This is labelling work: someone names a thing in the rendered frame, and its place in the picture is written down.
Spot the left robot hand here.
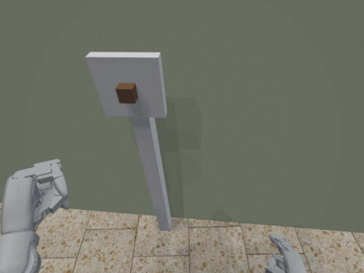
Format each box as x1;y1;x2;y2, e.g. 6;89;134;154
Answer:
1;159;69;235

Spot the right robot hand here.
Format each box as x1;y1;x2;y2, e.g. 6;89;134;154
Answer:
265;233;308;273

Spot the panel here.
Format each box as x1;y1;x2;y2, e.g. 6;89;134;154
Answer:
85;52;172;231

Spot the button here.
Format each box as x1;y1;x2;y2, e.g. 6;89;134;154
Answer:
116;83;138;104

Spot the robot left forearm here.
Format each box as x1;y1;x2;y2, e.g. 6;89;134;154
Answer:
0;230;41;273

